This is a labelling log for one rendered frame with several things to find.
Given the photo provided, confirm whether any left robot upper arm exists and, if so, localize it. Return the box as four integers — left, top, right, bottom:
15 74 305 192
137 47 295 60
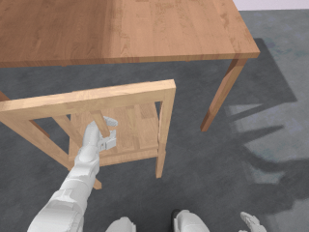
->
30 208 84 232

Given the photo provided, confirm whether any robot right hand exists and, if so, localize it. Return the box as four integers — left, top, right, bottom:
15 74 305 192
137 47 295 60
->
239 212 267 232

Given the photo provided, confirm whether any table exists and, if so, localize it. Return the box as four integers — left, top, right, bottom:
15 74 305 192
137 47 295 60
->
0 0 261 138

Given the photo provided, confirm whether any robot right shin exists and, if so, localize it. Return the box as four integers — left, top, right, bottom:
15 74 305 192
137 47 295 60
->
177 210 190 216

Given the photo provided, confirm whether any robot left thigh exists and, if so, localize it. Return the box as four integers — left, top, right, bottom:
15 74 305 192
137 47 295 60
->
105 219 136 232

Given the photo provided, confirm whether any chair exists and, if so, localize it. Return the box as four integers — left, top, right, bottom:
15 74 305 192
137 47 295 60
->
0 79 177 189

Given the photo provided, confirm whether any robot left forearm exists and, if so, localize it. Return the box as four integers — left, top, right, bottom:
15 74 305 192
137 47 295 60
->
27 145 99 232

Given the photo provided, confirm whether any robot left hand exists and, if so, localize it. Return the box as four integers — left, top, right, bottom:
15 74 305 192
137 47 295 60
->
82 116 118 152

